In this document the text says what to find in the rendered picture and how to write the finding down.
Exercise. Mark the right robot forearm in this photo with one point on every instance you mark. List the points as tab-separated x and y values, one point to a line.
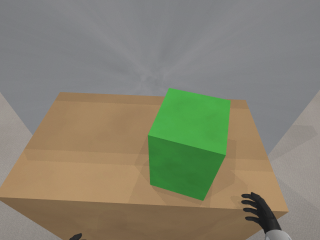
277	235

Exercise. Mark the carton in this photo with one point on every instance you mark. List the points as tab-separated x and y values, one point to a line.
187	142

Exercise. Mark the robot right hand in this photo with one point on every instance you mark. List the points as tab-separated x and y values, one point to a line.
267	219

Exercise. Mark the pedestal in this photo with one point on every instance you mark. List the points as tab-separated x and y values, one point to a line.
86	170

